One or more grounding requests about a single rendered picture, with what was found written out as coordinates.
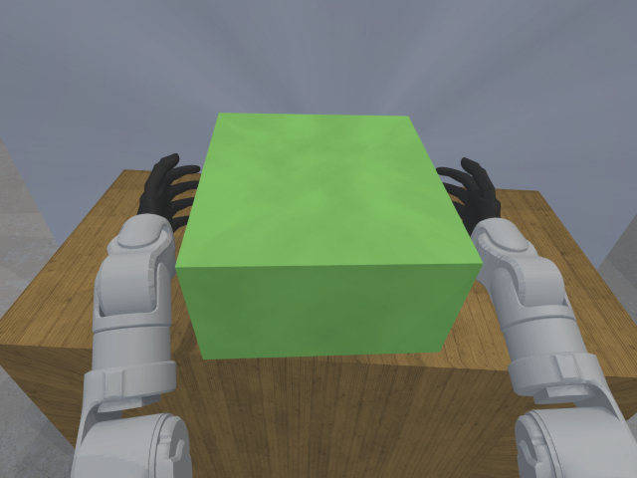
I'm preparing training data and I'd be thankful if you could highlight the robot right forearm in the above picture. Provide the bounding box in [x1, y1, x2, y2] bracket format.
[470, 218, 637, 450]

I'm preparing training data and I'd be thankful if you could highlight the carton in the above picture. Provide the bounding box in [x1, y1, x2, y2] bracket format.
[175, 113, 484, 359]

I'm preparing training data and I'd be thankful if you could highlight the left robot hand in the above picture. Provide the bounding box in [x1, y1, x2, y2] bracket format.
[136, 153, 200, 233]

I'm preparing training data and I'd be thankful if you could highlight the robot left forearm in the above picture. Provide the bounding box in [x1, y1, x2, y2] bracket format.
[71, 214, 176, 478]

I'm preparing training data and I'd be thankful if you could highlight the pedestal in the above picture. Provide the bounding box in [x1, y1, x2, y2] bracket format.
[0, 169, 637, 478]

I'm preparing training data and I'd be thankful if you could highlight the right robot upper arm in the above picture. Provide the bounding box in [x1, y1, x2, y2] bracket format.
[515, 406, 637, 478]

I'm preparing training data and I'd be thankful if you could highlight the left robot upper arm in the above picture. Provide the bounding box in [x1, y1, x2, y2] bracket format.
[74, 412, 192, 478]

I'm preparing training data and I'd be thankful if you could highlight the right robot hand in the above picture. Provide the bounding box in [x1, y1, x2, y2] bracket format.
[436, 157, 501, 237]

